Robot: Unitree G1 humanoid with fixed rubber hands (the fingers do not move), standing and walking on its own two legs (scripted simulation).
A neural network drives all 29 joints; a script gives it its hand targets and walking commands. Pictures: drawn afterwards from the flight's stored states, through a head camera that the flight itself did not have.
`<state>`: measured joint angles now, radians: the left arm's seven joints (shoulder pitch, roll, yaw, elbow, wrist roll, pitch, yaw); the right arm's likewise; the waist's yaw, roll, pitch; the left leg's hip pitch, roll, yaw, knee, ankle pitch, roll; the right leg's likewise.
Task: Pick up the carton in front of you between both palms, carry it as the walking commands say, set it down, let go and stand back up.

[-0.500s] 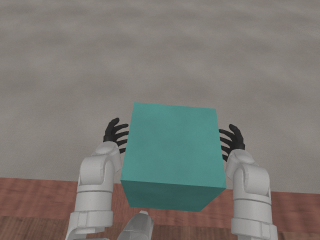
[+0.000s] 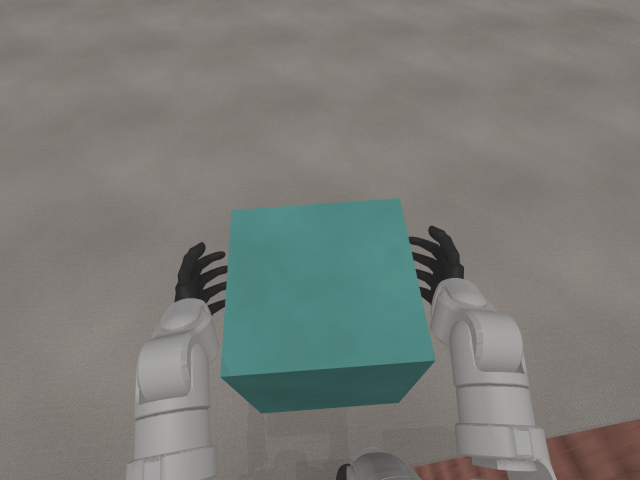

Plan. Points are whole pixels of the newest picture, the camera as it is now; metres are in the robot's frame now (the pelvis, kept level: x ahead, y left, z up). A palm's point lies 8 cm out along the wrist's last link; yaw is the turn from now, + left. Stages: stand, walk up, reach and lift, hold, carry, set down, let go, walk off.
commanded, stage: carry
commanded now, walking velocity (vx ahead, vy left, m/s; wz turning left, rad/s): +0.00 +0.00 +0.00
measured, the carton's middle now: (323, 316) +0.33 -0.02 +0.00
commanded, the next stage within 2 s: none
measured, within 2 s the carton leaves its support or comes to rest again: neither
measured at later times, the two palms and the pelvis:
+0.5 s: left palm (227, 182) +0.71 +0.15 -0.08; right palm (367, 178) +0.70 -0.16 -0.09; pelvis +0.38 +0.00 -0.17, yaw -1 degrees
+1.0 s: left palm (238, 138) +0.85 +0.13 -0.07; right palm (364, 131) +0.86 -0.17 -0.07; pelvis +0.54 -0.03 -0.17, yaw +0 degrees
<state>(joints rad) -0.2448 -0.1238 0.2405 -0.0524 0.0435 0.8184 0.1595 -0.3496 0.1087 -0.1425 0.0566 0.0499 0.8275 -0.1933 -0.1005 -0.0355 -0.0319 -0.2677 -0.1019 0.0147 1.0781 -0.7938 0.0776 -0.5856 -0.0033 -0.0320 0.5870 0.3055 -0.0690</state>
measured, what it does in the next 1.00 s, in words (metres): goes down: right foot 0.13 m lower, then left foot 0.13 m lower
